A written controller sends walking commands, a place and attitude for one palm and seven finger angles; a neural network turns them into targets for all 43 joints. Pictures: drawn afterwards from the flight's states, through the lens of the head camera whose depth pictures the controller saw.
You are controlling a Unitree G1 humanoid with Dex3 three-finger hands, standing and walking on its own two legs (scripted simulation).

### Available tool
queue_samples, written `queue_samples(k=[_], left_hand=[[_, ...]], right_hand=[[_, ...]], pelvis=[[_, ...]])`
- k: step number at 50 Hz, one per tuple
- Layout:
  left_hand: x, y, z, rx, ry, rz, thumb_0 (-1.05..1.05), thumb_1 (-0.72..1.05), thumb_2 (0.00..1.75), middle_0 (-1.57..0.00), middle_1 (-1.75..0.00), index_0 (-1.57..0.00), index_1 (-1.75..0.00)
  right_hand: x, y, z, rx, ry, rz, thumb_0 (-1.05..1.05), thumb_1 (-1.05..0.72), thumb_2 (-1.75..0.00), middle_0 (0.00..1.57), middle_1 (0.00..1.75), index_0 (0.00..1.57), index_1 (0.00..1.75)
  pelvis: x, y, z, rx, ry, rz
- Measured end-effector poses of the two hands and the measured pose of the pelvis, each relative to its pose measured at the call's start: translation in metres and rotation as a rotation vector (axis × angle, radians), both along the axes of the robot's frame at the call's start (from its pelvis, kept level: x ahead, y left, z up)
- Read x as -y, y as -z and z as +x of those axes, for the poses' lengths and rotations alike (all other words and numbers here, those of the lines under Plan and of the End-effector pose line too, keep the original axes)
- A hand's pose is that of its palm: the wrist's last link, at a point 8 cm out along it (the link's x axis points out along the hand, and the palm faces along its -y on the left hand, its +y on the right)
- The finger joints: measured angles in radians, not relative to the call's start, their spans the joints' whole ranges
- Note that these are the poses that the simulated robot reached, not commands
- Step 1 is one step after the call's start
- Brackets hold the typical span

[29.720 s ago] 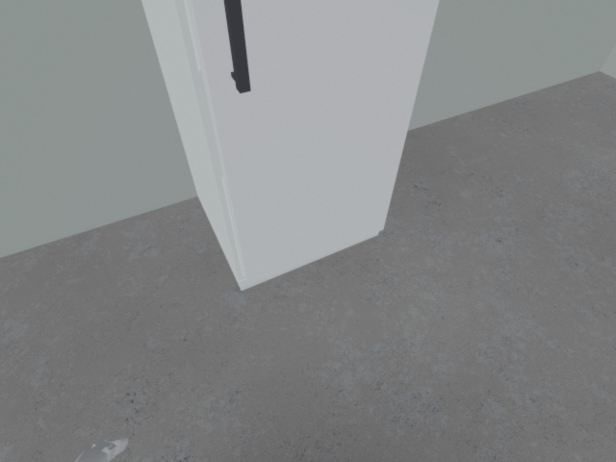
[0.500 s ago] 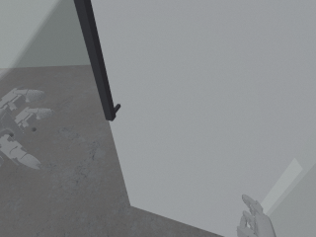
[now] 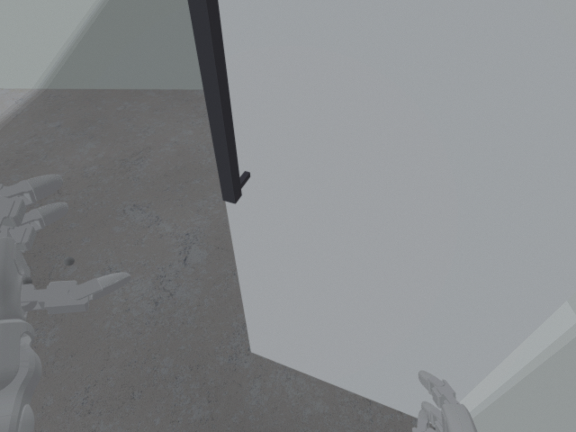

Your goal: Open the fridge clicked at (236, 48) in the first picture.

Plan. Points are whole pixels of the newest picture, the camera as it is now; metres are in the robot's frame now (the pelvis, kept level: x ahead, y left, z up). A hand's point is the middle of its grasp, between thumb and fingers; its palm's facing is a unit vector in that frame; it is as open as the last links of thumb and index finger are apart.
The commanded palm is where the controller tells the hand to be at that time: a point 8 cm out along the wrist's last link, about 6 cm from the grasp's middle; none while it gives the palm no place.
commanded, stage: draw the hand back to the body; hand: left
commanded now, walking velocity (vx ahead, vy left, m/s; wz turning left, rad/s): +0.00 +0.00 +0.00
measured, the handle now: (225, 84) +0.47 +0.15 +0.27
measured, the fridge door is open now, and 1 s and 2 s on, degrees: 69 69 69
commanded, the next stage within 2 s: step back with the hand held close in 0.76 s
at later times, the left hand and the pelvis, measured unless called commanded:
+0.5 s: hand (83, 292) +0.20 +0.25 +0.16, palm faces +0.47 -0.79 -0.40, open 7.9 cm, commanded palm +0.15 +0.29 +0.18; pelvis +0.02 -0.02 +0.00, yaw +0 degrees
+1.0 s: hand (103, 281) +0.21 +0.24 +0.17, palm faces +0.45 -0.79 -0.40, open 7.4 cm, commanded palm +0.15 +0.27 +0.18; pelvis +0.01 -0.03 +0.00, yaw +0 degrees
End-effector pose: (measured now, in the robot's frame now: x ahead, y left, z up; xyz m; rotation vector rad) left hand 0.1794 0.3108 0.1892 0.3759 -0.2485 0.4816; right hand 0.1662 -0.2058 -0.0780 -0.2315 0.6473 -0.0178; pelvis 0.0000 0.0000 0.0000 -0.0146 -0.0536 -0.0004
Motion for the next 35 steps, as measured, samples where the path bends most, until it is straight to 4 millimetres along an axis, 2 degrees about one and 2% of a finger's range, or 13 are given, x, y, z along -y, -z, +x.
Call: queue_samples(k=[7,17,26,35], left_hand=[[0.008,0.001,0.004,-0.025,0.019,0.038,0.0,0.15,0.54,-0.24,-0.74,-0.23,-0.74],[0.017,0.009,-0.006,-0.096,0.023,0.064,0.0,0.51,0.72,-0.23,-0.52,-0.22,-0.53],[0.024,0.011,-0.024,-0.122,-0.028,0.064,0.01,0.79,0.85,-0.22,-0.36,-0.21,-0.37],[0.034,0.008,-0.022,-0.11,-0.04,0.055,0.01,0.88,0.9,-0.21,-0.31,-0.21,-0.31]], right_hand=[[0.016,0.006,-0.01,-0.045,0.064,-0.012,0.01,-0.9,-0.9,0.2,0.3,0.2,0.3],[0.036,-0.007,0.01,0.006,0.096,-0.026,0.01,-0.9,-0.9,0.2,0.3,0.2,0.3],[0.034,-0.011,0.033,0.04,0.051,-0.019,0.01,-0.9,-0.9,0.2,0.3,0.2,0.3],[0.031,-0.009,0.038,0.046,0.03,0.006,0.01,-0.9,-0.9,0.2,0.3,0.2,0.3]], pelvis=[[-0.001,-0.002,0.008,0.007,0.01,0.005],[0.008,-0.003,0.016,0.008,0.018,0.004],[0.018,-0.003,0.018,0.01,0.001,0.005],[0.027,-0.003,0.018,0.013,-0.003,0.01]])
